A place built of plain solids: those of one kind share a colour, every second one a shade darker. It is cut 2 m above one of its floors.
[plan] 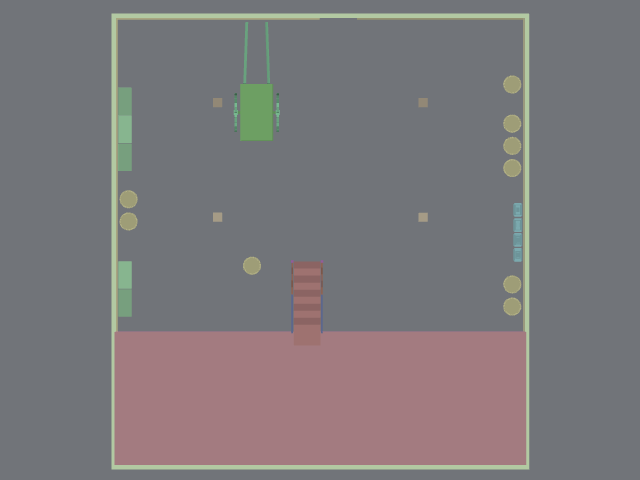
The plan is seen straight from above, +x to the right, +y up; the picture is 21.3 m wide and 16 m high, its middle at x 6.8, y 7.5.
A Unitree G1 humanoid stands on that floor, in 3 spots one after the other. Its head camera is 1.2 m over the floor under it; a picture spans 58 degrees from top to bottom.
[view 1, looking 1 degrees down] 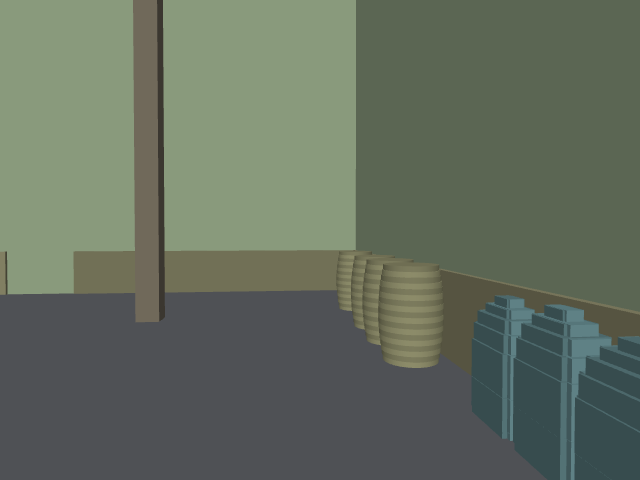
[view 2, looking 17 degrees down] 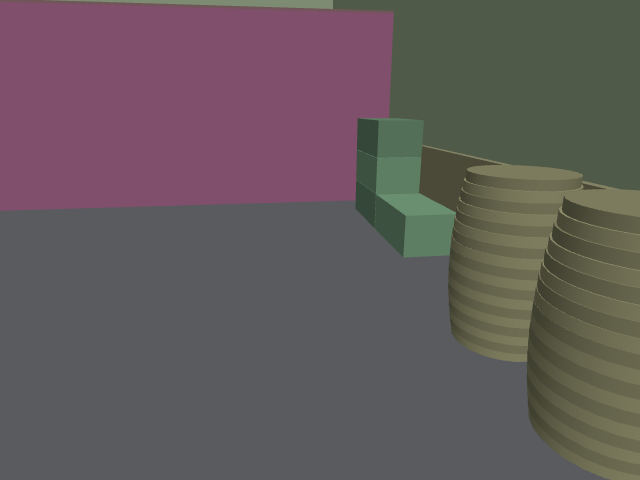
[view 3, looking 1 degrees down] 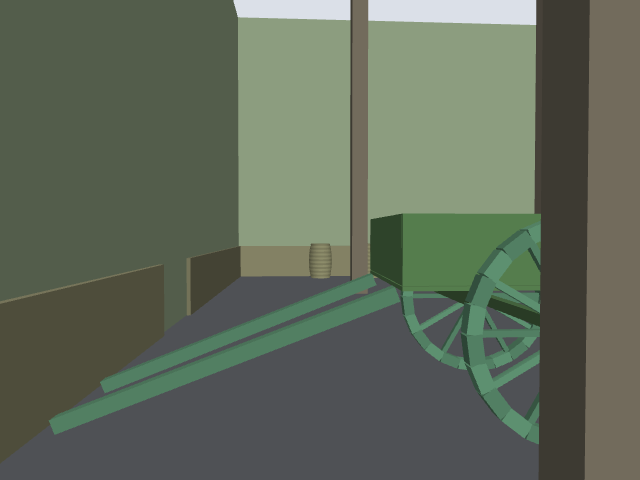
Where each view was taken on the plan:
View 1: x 11.94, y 5.94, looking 84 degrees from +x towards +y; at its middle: wall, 9.01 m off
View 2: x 1.70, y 10.08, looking -98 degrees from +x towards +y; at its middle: ground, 4.10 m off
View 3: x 1.70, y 13.30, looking -3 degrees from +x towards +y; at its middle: wall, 11.96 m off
